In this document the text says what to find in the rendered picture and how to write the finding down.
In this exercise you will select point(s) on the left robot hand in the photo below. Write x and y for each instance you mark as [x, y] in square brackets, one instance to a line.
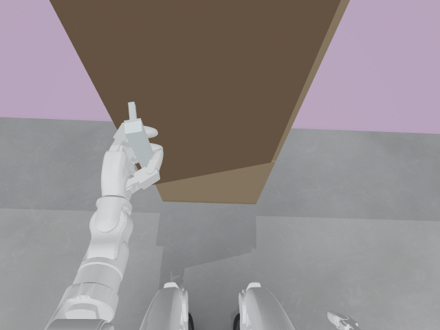
[118, 165]

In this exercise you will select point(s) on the robot left thigh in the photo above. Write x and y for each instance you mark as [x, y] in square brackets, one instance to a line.
[168, 309]

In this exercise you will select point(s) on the handle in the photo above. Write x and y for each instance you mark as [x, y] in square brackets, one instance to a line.
[137, 137]

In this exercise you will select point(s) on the right robot hand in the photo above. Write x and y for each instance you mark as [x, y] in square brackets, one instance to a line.
[342, 322]

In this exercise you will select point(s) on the robot right shin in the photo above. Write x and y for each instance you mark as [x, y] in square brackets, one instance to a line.
[254, 284]

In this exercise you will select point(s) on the left robot forearm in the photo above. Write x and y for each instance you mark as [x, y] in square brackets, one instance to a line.
[94, 293]

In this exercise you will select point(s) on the cupboard door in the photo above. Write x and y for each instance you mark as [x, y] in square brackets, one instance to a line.
[218, 79]

